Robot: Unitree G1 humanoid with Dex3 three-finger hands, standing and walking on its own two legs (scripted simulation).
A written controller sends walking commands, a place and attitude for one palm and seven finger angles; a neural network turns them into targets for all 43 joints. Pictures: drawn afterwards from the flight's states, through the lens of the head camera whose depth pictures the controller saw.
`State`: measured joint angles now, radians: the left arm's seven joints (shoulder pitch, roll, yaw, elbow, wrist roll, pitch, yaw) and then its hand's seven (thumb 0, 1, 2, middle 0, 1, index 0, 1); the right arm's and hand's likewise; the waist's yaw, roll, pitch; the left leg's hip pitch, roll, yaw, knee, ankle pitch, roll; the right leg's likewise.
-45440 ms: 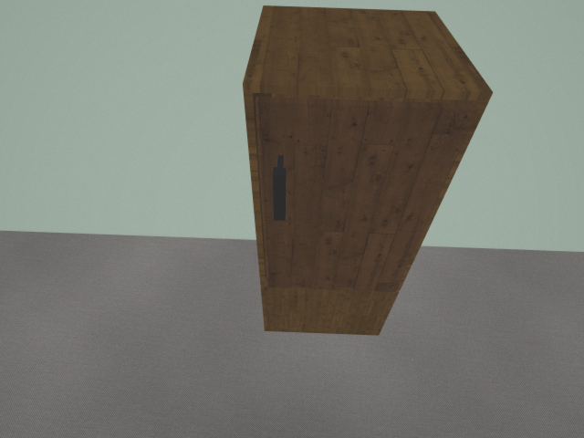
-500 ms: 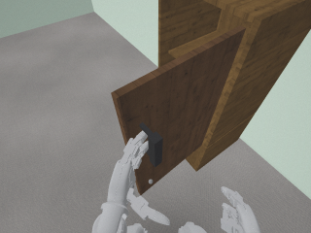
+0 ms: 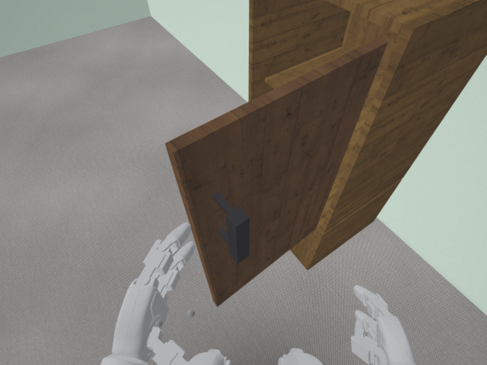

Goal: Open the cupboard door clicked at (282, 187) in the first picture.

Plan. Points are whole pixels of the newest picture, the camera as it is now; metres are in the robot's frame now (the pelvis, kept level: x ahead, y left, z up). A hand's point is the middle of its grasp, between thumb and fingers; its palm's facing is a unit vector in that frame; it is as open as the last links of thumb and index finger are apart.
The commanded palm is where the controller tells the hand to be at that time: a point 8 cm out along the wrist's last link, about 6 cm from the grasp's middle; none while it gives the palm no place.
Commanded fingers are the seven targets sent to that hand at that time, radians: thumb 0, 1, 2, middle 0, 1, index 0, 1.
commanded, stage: slide the hand sideways off the handle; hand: left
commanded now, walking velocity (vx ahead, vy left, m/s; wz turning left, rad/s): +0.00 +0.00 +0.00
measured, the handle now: (229, 227) +0.31 +0.04 +0.08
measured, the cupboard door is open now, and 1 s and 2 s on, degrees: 94 94 94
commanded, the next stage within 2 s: draw the hand back to the body in 0.14 s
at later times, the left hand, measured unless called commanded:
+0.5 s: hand (153, 314) +0.18 +0.12 +0.11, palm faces -0.10 -0.99 -0.06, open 16.3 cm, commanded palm +0.15 +0.18 +0.12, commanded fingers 0.00 -0.50 0.30 -0.15 -0.30 -0.15 -0.30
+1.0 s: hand (54, 290) +0.19 +0.21 +0.16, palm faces +0.23 -0.92 -0.33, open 14.3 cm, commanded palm +0.15 +0.26 +0.19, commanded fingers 0.00 0.17 0.58 -0.17 -0.30 -0.17 -0.30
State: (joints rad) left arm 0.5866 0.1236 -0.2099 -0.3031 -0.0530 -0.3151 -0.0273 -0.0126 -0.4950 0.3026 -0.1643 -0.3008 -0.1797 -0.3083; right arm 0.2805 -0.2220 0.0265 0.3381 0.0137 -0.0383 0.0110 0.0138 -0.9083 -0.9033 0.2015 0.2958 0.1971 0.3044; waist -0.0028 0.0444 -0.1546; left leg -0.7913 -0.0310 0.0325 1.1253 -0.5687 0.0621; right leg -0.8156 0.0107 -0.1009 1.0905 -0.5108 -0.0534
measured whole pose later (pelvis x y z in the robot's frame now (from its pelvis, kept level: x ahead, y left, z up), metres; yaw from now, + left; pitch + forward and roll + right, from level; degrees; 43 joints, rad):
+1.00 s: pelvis +0.01 +0.02 +0.06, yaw +0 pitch +2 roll -2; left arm 0.64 0.30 0.09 -0.48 -0.06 -0.01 0.11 -0.01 -0.15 0.45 -0.17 -0.30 -0.17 -0.30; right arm 0.28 -0.23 0.06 0.46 0.03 -0.07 -0.10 0.01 -0.91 -0.90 0.20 0.30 0.20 0.30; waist 0.04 0.07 -0.09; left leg -0.36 -0.04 0.02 0.75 -0.43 0.08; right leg -0.37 0.03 -0.09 0.69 -0.36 -0.03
